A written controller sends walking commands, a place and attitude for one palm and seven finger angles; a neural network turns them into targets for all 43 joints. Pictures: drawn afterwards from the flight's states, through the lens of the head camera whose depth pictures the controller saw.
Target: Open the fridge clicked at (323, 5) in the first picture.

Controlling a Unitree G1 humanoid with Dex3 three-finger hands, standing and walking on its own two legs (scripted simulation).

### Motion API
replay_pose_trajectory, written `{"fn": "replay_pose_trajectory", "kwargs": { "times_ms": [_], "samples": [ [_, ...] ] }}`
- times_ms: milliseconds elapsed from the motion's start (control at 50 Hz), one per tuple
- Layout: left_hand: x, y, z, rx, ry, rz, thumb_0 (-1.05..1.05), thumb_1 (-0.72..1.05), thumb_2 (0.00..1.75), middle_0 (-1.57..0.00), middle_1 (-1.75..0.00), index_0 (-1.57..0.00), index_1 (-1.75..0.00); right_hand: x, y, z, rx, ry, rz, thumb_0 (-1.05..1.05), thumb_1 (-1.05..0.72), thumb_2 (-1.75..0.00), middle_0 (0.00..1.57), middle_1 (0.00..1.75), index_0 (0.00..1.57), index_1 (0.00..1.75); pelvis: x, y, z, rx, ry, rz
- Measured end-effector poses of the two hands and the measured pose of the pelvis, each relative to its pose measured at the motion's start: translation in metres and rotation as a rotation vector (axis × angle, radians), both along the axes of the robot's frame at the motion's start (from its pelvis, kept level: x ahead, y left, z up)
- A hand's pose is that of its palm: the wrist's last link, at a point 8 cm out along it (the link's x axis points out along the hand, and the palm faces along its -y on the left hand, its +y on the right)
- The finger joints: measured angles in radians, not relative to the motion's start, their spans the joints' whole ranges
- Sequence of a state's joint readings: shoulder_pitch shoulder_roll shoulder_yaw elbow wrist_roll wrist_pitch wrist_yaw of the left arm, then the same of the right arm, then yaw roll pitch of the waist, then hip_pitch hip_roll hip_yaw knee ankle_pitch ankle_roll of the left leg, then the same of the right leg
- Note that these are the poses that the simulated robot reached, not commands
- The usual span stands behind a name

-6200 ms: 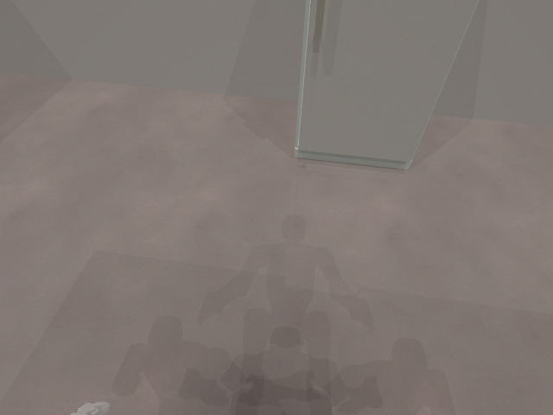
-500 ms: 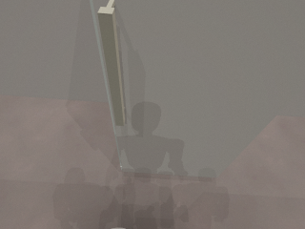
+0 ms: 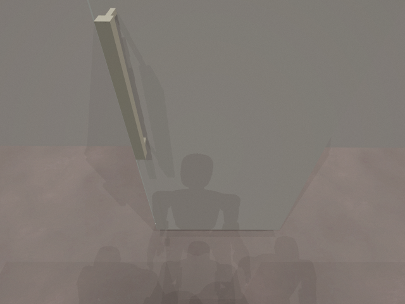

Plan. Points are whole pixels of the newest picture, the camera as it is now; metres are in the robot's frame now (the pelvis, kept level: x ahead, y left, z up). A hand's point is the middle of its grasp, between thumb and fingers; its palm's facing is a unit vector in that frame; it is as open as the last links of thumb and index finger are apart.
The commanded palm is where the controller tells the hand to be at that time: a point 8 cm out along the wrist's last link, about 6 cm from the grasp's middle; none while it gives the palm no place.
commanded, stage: come to a stop and stand still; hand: left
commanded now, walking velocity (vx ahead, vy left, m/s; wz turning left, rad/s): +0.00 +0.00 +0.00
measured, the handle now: (129, 97) +0.53 +0.20 +0.13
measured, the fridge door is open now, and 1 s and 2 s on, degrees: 0 0 0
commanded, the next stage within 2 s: look again from close up in 1.16 s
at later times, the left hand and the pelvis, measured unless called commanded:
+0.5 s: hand out of the picture -0.03 +0.17 -0.17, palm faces +0.04 -0.99 -0.15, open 7.4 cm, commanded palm none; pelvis -0.02 +0.01 +0.01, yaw -1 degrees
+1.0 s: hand out of the picture +0.07 +0.30 -0.14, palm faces +0.01 -0.94 -0.34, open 7.4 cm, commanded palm none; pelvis -0.02 +0.05 +0.00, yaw +0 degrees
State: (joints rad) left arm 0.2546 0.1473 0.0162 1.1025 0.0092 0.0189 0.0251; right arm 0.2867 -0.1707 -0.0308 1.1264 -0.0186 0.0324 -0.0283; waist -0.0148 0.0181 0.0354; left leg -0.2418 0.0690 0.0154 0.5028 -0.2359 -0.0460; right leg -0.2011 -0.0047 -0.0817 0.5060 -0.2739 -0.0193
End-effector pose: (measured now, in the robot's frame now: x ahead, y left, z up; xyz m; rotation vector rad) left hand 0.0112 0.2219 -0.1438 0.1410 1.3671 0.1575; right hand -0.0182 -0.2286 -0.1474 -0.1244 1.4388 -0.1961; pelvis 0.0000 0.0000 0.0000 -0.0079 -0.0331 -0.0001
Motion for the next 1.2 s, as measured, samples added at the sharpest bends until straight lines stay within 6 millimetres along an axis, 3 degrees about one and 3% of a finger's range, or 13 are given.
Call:
{"fn": "replay_pose_trajectory", "kwargs": {
  "times_ms": [140,300,560,740,840,940,1060,1200],
  "samples": [
    [-0.019,-0.006,0.001,-0.02,0.029,0.011,0.01,0.92,0.89,-0.2,-0.3,-0.2,-0.3,-0.038,0.015,0.005,0.031,0.084,-0.006,0.0,-0.91,-0.9,0.2,0.29,0.2,0.3,-0.011,-0.002,0.005,0.005,-0.008,-0.007],
    [-0.036,-0.007,0.0,-0.032,0.057,0.014,0.0,0.91,0.89,-0.2,-0.3,-0.2,-0.3,-0.041,0.029,0.003,0.053,0.059,-0.017,0.0,-0.91,-0.9,0.2,0.29,0.2,0.3,-0.017,0.003,0.005,0.006,-0.006,-0.012],
    [-0.039,0.007,-0.002,-0.04,0.043,-0.01,0.0,0.91,0.89,-0.2,-0.3,-0.2,-0.3,-0.009,0.036,0.005,0.032,-0.038,0.024,0.01,-0.91,-0.9,0.2,0.29,0.2,0.3,-0.015,0.018,0.002,0.001,0.011,-0.001],
    [0.004,0.058,0.002,0.049,-0.114,-0.034,0.0,0.91,0.89,-0.2,-0.3,-0.2,-0.3,0.043,0.009,0.015,-0.079,-0.235,0.055,0.01,-0.91,-0.9,0.2,0.29,0.2,0.3,-0.009,0.034,-0.006,-0.004,-0.005,-0.003],
    [0.032,0.087,0.015,0.1,-0.214,-0.056,0.0,0.91,0.89,-0.2,-0.3,-0.2,-0.3,0.069,-0.001,0.029,-0.12,-0.31,0.102,0.01,-0.91,-0.9,0.2,0.29,0.2,0.3,-0.013,0.04,-0.004,-0.006,-0.018,0.0],
    [0.046,0.109,0.03,0.145,-0.271,-0.082,0.0,0.91,0.89,-0.2,-0.3,-0.2,-0.3,0.086,-0.008,0.041,-0.145,-0.363,0.139,0.01,-0.91,-0.9,0.2,0.29,0.21,0.3,-0.02,0.044,-0.002,-0.005,-0.024,0.001],
    [0.042,0.122,0.039,0.175,-0.266,-0.101,0.0,0.91,0.89,-0.2,-0.3,-0.2,-0.3,0.091,-0.013,0.047,-0.152,-0.378,0.16,0.0,-0.9,-0.9,0.2,0.3,0.21,0.3,-0.026,0.046,0.001,-0.001,-0.022,0.002],
    [0.018,0.118,0.034,0.162,-0.191,-0.096,0.0,0.91,0.89,-0.2,-0.3,-0.2,-0.3,0.073,-0.014,0.041,-0.137,-0.309,0.157,0.0,-0.9,-0.9,0.2,0.3,0.21,0.3,-0.029,0.045,0.003,0.002,-0.016,0.006]
  ]
}}
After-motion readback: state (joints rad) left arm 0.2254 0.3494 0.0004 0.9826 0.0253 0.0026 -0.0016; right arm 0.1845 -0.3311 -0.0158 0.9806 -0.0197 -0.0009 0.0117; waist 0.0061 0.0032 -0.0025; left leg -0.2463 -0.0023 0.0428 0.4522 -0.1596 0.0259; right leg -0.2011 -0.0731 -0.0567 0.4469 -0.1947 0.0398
